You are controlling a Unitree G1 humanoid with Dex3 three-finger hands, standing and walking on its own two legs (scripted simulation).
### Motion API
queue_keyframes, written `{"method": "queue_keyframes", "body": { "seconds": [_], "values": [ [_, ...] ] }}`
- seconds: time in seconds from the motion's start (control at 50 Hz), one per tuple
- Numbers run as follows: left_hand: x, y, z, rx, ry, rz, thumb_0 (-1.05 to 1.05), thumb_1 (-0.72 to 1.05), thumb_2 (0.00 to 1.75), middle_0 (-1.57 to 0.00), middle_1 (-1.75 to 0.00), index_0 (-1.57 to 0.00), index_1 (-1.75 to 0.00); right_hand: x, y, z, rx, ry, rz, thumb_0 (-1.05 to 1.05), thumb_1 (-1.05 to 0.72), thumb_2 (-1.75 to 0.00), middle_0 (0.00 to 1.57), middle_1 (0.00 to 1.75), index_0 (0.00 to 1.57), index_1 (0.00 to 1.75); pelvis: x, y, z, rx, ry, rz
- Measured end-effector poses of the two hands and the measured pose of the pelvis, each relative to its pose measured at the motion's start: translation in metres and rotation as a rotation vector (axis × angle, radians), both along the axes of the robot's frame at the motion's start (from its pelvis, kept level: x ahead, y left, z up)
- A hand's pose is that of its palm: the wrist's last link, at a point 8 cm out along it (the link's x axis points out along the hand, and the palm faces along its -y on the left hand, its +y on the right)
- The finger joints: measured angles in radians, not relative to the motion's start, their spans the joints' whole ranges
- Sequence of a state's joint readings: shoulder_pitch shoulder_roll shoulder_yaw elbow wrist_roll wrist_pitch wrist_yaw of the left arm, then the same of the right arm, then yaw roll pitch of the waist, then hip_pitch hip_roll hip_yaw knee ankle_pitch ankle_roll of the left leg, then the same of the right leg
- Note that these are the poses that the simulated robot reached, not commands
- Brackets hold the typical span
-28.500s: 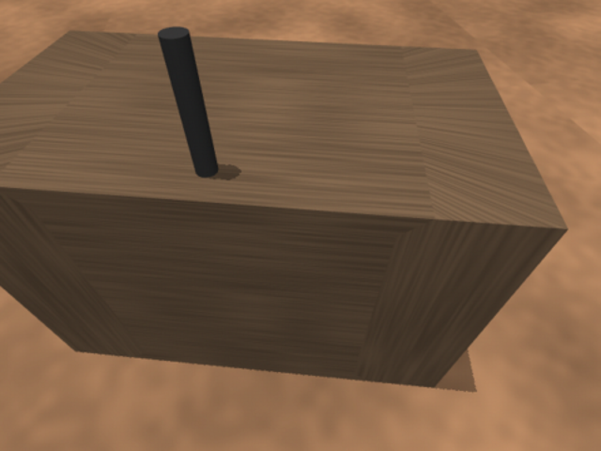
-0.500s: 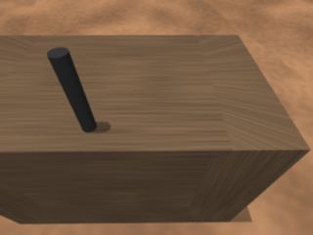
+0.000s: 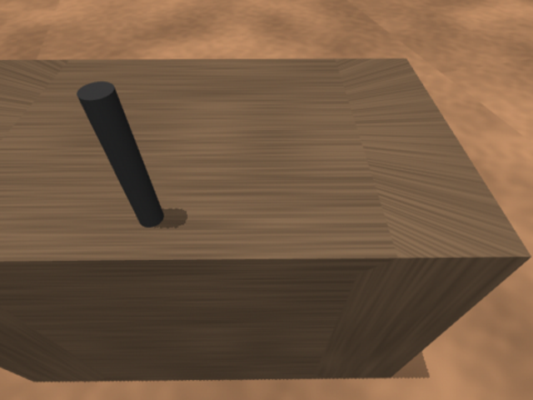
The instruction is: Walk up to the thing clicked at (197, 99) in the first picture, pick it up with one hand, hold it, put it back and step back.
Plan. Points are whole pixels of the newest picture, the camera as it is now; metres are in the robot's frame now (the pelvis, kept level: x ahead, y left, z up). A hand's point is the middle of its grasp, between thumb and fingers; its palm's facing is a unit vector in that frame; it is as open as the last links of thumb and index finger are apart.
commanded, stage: stand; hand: left
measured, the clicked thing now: (129, 166) +0.41 +0.22 +0.14
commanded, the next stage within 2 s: step back in 0.26 s
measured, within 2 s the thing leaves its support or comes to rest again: neither
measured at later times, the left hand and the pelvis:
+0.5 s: hand out of the picture +0.08 +0.29 -0.17, palm faces -0.04 -0.92 -0.39, open 7.4 cm; pelvis -0.04 +0.02 -0.02, yaw +0 degrees
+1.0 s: hand out of the picture -0.01 +0.29 -0.18, palm faces -0.14 -0.91 -0.39, open 7.4 cm; pelvis -0.14 +0.03 -0.03, yaw -6 degrees
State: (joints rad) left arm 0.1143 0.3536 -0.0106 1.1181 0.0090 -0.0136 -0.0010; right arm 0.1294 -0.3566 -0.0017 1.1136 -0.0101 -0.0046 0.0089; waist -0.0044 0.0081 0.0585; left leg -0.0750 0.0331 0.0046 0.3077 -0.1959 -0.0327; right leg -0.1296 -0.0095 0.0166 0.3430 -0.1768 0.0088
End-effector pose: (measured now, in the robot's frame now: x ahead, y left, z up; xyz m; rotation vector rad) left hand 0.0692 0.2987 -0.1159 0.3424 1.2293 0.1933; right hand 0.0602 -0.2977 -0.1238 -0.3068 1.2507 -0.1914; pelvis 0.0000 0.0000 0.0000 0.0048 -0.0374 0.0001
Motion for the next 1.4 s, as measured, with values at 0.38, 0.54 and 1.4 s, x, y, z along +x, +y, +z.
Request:
{"method": "queue_keyframes", "body": {
  "seconds": [0.38,0.54,1.4],
  "values": [
    [0.003,0.01,-0.003,0.015,-0.025,0.026,0.01,0.9,0.9,-0.2,-0.3,-0.2,-0.3,0.004,-0.007,-0.002,-0.019,-0.014,-0.015,0.0,-0.91,-0.9,0.2,0.3,0.21,0.3,-0.015,0.002,-0.007,-0.008,0.003,-0.003],
    [0.007,0.042,-0.017,0.034,-0.065,-0.045,0.01,0.9,0.9,-0.2,-0.3,-0.2,-0.3,-0.024,-0.001,0.002,-0.091,-0.019,-0.016,0.0,-0.91,-0.9,0.2,0.3,0.2,0.29,-0.047,0.03,-0.021,0.0,0.015,-0.003],
    [-0.178,0.046,-0.014,0.015,-0.166,-0.058,0.01,0.9,0.9,-0.2,-0.3,-0.2,-0.3,-0.243,0.022,-0.003,-0.094,-0.023,0.038,0.0,-0.91,-0.9,0.2,0.3,0.21,0.29,-0.248,0.042,-0.028,0.013,-0.015,-0.011]
  ]
}}
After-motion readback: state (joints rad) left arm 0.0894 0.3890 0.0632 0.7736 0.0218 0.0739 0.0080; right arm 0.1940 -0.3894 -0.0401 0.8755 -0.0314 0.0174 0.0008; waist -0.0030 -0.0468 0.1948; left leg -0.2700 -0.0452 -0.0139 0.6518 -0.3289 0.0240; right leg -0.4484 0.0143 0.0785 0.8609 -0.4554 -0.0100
